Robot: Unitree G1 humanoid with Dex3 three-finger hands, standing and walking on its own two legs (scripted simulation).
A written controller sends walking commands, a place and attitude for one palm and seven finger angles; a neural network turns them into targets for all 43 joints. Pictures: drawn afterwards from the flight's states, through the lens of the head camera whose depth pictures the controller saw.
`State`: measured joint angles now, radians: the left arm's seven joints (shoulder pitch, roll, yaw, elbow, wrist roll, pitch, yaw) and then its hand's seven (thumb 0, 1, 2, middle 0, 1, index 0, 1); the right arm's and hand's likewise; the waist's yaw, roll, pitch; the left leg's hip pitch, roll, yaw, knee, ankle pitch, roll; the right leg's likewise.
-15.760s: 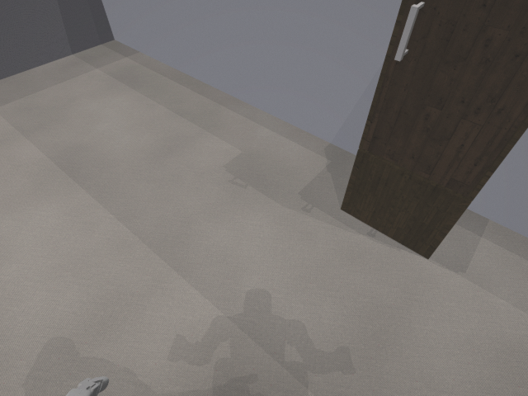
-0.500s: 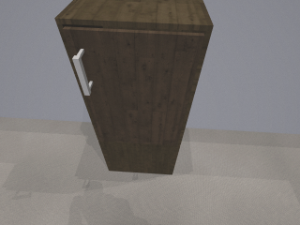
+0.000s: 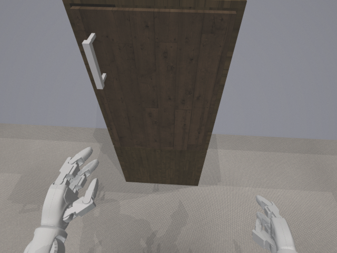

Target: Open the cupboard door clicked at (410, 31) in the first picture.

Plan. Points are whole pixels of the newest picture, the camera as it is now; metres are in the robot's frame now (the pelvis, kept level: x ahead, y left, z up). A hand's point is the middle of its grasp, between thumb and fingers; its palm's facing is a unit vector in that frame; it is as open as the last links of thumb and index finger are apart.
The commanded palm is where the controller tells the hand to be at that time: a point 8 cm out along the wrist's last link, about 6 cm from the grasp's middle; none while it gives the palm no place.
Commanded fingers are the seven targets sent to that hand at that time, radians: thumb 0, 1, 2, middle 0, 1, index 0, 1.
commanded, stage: raise the hand with hooked fingers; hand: left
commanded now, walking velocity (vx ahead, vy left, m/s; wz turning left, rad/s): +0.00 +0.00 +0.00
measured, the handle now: (96, 62) +0.58 +0.23 +0.15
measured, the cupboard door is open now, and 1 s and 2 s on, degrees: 0 0 0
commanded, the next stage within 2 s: move the hooked fingers beside the handle in 1.78 s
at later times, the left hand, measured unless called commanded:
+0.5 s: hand (57, 192) +0.23 +0.24 +0.07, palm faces -0.01 -1.00 -0.02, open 11.0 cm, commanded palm +0.20 +0.29 +0.07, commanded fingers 0.00 -0.08 0.48 -0.27 -0.93 -0.27 -0.93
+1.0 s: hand (17, 159) +0.26 +0.30 +0.14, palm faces +0.05 -1.00 -0.06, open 13.7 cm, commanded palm +0.23 +0.34 +0.14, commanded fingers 0.00 -0.50 0.30 -0.30 -1.20 -0.30 -1.20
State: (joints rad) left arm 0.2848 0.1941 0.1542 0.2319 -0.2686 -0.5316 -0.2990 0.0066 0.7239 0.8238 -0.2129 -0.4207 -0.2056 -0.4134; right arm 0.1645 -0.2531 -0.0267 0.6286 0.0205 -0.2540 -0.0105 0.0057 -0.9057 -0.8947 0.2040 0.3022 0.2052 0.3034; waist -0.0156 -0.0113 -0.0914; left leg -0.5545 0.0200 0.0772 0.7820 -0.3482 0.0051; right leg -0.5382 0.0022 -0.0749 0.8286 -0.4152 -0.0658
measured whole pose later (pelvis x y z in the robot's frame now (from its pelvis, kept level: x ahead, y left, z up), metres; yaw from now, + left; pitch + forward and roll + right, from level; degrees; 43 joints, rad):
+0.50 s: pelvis -0.01 +0.03 +0.00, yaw +0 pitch +7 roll -2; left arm 0.29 0.30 0.25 0.01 -0.34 -0.18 -0.32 0.01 0.14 0.58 -0.26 -0.79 -0.25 -0.78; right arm 0.28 -0.20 0.07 0.57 0.04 -0.23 -0.07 0.01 -0.90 -0.89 0.21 0.30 0.21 0.30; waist -0.02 0.04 -0.08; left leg -0.60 0.03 0.06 0.85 -0.38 0.04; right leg -0.54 0.01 -0.09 0.81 -0.40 -0.03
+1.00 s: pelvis +0.00 +0.04 +0.02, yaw +2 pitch +1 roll -2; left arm 0.02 0.40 0.36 0.16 -0.35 -0.08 -0.42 0.00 -0.42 0.34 -0.30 -1.15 -0.29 -1.14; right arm 0.23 -0.27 0.07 0.59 0.06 -0.27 -0.10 0.01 -0.90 -0.89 0.21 0.30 0.21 0.30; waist 0.03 0.04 -0.04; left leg -0.39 0.00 0.04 0.68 -0.31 0.05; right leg -0.31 0.00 -0.10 0.62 -0.33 -0.02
